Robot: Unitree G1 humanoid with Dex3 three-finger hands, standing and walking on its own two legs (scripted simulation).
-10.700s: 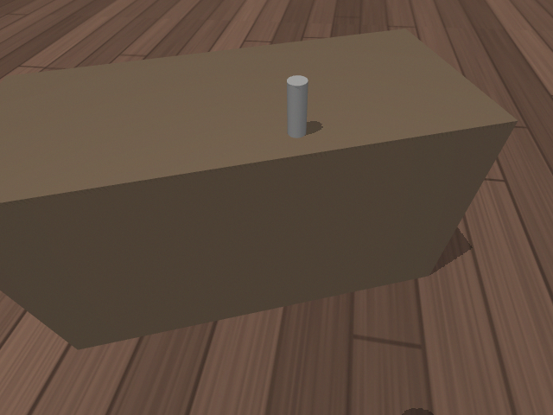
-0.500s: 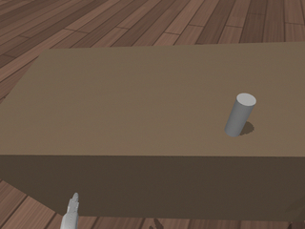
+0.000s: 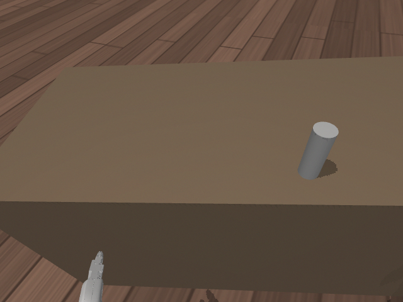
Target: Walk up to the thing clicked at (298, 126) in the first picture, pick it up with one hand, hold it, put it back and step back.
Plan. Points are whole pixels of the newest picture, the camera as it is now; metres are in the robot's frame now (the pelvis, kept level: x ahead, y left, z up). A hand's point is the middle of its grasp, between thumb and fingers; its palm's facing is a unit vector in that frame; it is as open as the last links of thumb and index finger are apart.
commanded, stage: go down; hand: right
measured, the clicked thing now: (315, 152) +0.44 -0.19 +0.06
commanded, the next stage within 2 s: approach in 0.06 s
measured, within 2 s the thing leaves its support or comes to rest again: neither
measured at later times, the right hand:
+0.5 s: hand out of the picture +0.36 -0.34 +0.11, palm faces +0.11 +0.99 +0.02, open 17.7 cm
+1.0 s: hand (333, 160) +0.42 -0.23 +0.05, palm faces +0.13 +0.99 +0.03, open 17.7 cm
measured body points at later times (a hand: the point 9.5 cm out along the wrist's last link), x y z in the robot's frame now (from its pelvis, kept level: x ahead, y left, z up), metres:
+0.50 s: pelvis +0.00 +0.00 -0.01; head +0.04 -0.01 +0.44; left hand +0.15 +0.25 -0.07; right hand +0.35 -0.39 +0.11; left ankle +0.01 +0.13 -0.73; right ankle +0.00 -0.12 -0.73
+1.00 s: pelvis -0.01 +0.00 -0.03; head +0.04 -0.02 +0.42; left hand +0.13 +0.27 -0.08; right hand +0.41 -0.28 +0.05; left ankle +0.01 +0.13 -0.73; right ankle +0.00 -0.12 -0.73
